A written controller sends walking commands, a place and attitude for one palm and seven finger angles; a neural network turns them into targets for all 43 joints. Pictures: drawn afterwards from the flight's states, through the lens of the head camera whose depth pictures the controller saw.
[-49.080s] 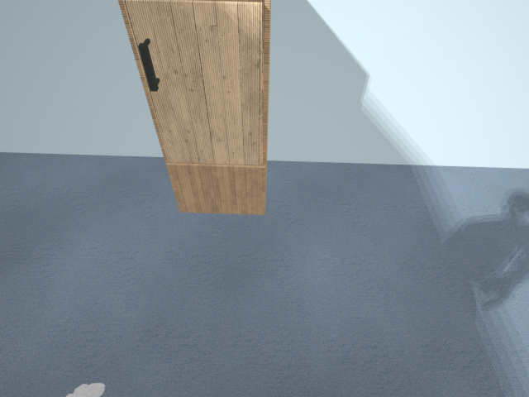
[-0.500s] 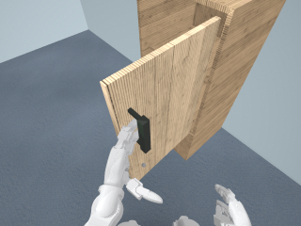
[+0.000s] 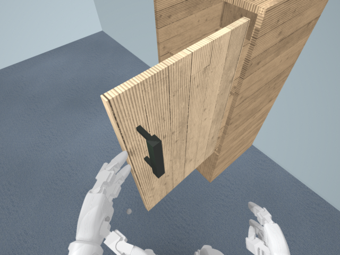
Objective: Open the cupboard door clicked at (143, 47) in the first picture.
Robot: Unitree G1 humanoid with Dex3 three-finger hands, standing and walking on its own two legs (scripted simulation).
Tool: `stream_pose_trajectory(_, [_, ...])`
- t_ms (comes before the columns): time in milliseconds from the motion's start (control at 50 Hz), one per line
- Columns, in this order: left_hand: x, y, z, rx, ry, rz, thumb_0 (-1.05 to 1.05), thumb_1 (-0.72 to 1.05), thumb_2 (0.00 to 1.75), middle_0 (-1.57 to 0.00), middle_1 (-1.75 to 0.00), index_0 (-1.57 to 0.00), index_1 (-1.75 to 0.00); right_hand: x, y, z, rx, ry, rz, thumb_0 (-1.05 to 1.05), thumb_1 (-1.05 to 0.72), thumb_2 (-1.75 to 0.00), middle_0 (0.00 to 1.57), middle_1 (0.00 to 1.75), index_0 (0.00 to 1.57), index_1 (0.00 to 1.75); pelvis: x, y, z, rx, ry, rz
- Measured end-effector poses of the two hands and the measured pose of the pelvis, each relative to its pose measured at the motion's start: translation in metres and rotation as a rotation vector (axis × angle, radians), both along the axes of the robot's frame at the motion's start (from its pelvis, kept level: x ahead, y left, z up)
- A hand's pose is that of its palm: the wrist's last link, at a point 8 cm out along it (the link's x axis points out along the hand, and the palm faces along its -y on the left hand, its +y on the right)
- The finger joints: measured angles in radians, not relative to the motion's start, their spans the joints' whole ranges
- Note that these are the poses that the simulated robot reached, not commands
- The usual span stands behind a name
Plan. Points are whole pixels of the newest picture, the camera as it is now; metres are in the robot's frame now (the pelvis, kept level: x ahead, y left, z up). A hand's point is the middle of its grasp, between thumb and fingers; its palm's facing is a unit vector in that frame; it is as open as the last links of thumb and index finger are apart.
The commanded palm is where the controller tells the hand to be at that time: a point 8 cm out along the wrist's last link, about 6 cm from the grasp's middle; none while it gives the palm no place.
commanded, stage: slide the hand sideways off the handle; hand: left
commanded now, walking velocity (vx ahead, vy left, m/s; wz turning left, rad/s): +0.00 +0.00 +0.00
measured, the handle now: (150, 152) +0.33 +0.07 +0.08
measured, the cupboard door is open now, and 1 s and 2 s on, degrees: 92 92 92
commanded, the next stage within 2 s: draw the hand back to the body in 0.16 s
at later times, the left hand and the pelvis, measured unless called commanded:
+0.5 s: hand (100, 214) +0.19 +0.13 +0.10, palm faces -0.05 -1.00 -0.07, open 16.3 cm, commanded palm +0.15 +0.20 +0.11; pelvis -0.01 +0.01 +0.00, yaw +0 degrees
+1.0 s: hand (37, 199) +0.19 +0.22 +0.15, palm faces +0.20 -0.92 -0.33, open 14.5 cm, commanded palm +0.15 +0.27 +0.18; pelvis +0.01 +0.03 +0.05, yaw -1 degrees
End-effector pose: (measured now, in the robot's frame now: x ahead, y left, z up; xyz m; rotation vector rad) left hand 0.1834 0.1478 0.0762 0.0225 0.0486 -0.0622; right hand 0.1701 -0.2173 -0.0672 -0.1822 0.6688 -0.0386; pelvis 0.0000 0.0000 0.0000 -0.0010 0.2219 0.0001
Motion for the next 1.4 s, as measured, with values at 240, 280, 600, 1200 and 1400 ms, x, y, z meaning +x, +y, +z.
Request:
stream_pose_trajectory(240, [-0.025, 0.019, 0.000, 0.003, -0.015, -0.010, -0.01, -0.50, 0.30, -0.15, -0.30, -0.15, -0.30, -0.001, -0.008, -0.004, -0.020, -0.033, -0.009, 0.01, -0.91, -0.90, 0.20, 0.30, 0.20, 0.30, -0.009, -0.002, -0.009, -0.010, 0.007, 0.014])
stream_pose_trajectory(280, [-0.023, 0.018, -0.001, 0.001, -0.023, -0.021, -0.01, -0.50, 0.30, -0.15, -0.30, -0.15, -0.30, -0.002, -0.007, -0.005, -0.022, -0.040, -0.007, 0.01, -0.91, -0.90, 0.20, 0.30, 0.20, 0.30, -0.012, -0.002, -0.010, -0.012, 0.008, 0.014])
stream_pose_trajectory(600, [-0.019, 0.053, 0.040, 0.048, -0.034, 0.009, -0.01, -0.50, 0.30, -0.15, -0.30, -0.15, -0.30, -0.015, 0.009, 0.019, 0.002, -0.059, -0.047, 0.01, -0.91, -0.90, 0.20, 0.30, 0.20, 0.30, -0.005, 0.010, 0.012, -0.024, -0.058, 0.004])
stream_pose_trajectory(1200, [-0.017, 0.149, 0.127, 0.386, -0.080, 0.358, 0.00, 0.15, 0.57, -0.18, -0.30, -0.18, -0.30, 0.015, 0.047, 0.058, -0.024, -0.047, -0.005, 0.01, -0.90, -0.90, 0.20, 0.30, 0.20, 0.30, 0.017, 0.039, 0.062, -0.029, -0.235, -0.012])
stream_pose_trajectory(1400, [-0.017, 0.173, 0.160, 0.443, -0.176, 0.435, 0.00, 0.49, 0.72, -0.20, -0.30, -0.19, -0.30, 0.018, 0.040, 0.066, -0.034, -0.042, -0.006, 0.01, -0.90, -0.90, 0.20, 0.30, 0.20, 0.30, 0.016, 0.039, 0.070, -0.028, -0.272, -0.021])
